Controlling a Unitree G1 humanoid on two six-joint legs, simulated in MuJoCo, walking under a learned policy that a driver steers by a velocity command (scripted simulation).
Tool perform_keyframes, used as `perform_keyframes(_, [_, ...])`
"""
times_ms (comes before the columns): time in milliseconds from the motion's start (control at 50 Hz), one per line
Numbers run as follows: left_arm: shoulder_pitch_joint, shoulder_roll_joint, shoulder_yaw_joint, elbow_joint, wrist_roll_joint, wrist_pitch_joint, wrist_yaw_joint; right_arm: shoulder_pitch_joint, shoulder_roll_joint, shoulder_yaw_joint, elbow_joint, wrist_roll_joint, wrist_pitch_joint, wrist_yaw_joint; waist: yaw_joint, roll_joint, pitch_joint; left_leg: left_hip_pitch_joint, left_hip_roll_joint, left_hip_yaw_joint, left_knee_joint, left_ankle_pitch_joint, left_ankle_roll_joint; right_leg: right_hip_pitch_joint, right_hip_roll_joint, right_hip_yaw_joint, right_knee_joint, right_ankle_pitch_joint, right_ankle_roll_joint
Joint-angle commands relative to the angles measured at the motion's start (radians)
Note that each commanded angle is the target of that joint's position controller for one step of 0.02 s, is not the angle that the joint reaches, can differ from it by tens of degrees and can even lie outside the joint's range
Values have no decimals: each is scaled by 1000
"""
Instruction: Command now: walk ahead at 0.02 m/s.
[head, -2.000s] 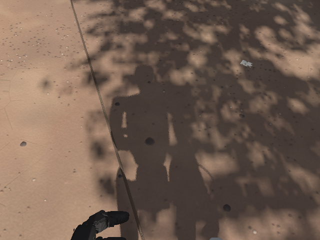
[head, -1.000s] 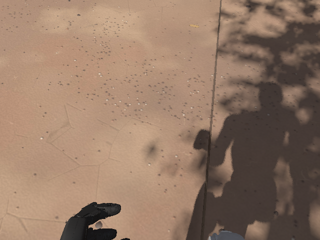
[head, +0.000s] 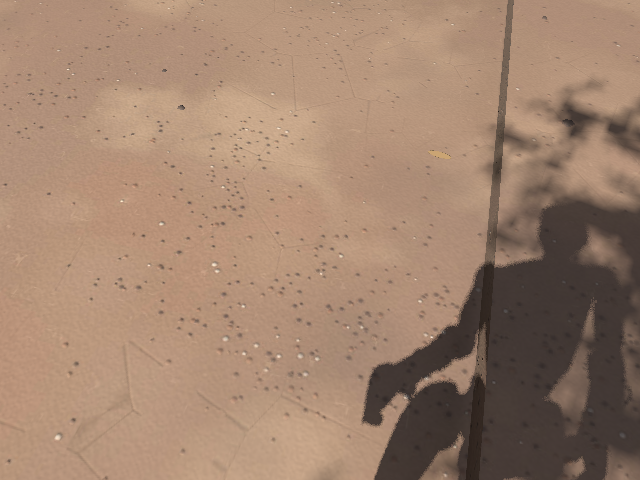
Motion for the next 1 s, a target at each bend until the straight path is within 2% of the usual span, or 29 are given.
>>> perform_keyframes(20, [4,38,4,-8,-11,-8,0,35,-119,-28,-26,-6,10,-10,-10,172,66,-20,209,-208,-172,-134,51,132,23,5,-329,-47,13])
perform_keyframes(40, [21,48,6,3,-19,-11,2,51,-113,-28,-19,-12,19,-10,-17,189,46,9,221,-234,-166,-194,65,180,39,2,-424,-107,12])
perform_keyframes(60, [46,64,12,24,-23,-17,6,59,-112,-29,-14,-9,23,-9,-18,168,51,1,243,-264,-157,-225,73,236,41,1,-508,-96,8])
perform_keyframes(80, [85,63,12,47,-24,-26,11,55,-113,-30,-11,-4,28,-8,1,133,52,-33,251,-277,-139,-253,65,323,39,-5,-620,-29,-2])
perform_keyframes(100, [102,68,12,60,-18,-38,15,73,-111,-31,-5,-2,30,-7,9,88,59,-87,245,-283,-132,-280,33,414,17,25,-737,52,-9])
perform_keyframes(120, [128,86,13,69,-4,-52,17,94,-94,-28,-4,3,24,-2,7,51,38,-141,226,-285,-131,-294,-8,518,-63,112,-769,90,-17])
perform_keyframes(140, [165,124,11,65,13,-65,13,126,-59,-25,-11,7,21,5,-11,-42,13,-153,164,-219,-32,-282,-39,553,-219,284,-793,150,-48])
perform_keyframes(160, [76,93,-3,76,10,-68,8,128,-26,-24,12,22,28,7,-51,-135,82,-47,102,-134,-55,-140,-47,327,-239,282,-810,180,-101])
perform_keyframes(180, [48,48,-10,75,2,-73,1,106,-44,-25,28,5,31,8,-39,-104,72,74,113,-145,-46,-54,-47,256,-180,235,-809,98,-80])
perform_keyframes(200, [59,52,-9,86,-9,-80,-2,85,-62,-31,32,-4,31,11,-25,-86,63,110,116,-151,-48,-12,-43,244,-131,193,-800,21,-52])
perform_keyframes(240, [97,71,-6,109,-19,-82,4,77,-80,-37,47,-8,34,16,-15,-53,65,113,127,-157,-51,-14,-38,259,-97,163,-791,-6,-37])
perform_keyframes(260, [110,72,-5,119,-22,-83,6,84,-66,-33,57,-7,33,16,-12,-35,62,99,132,-162,-60,-19,-37,284,-91,153,-776,14,-38])
perform_keyframes(320, [138,63,-7,140,-17,-82,6,87,-48,-29,88,-4,31,9,0,5,67,78,131,-161,-72,-28,-37,313,-91,145,-749,55,-46])
perform_keyframes(460, [169,46,-12,183,-16,-79,9,90,-30,-27,136,-1,35,1,4,22,77,88,134,-159,-67,-19,-34,316,-85,134,-733,83,-46])
perform_keyframes(660, [196,15,-20,231,-14,-76,13,86,-17,-24,179,2,37,-6,5,19,96,91,140,-158,-63,-11,-33,324,-78,127,-730,100,-42])
perform_keyframes(1000, [225,-11,-25,275,-13,-73,16,88,6,-17,220,4,35,-12,9,18,108,89,143,-155,-61,-7,-35,342,-74,124,-735,104,-40])
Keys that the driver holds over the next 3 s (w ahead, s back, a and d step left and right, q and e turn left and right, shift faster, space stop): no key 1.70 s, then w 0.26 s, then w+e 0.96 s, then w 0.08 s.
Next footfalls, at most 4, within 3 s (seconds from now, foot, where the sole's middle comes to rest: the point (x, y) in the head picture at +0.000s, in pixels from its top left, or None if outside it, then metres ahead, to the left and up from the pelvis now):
0.12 right None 0.07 -0.12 -0.78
2.08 left None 0.22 0.14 -0.78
2.58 right None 0.50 -0.06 -0.78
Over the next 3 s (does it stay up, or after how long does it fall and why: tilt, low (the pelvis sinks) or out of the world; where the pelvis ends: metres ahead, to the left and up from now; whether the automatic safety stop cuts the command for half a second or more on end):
stays up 0.60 -0.04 0.00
